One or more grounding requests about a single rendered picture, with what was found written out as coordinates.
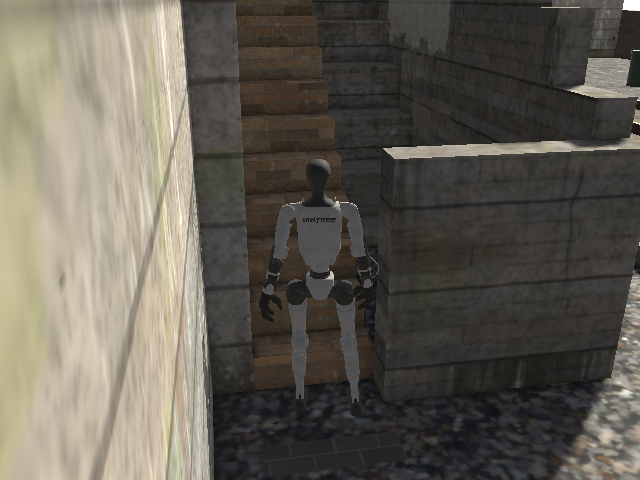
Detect stairs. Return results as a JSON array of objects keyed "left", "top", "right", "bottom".
[{"left": 236, "top": 0, "right": 374, "bottom": 391}]

